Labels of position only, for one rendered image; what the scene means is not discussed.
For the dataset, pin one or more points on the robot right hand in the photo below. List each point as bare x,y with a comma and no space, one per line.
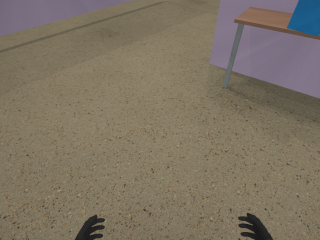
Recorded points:
260,231

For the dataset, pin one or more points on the robot left hand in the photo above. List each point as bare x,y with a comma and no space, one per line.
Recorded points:
87,229

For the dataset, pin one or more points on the carton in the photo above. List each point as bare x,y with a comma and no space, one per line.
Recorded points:
306,17

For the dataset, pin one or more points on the table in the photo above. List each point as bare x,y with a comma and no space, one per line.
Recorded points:
265,19

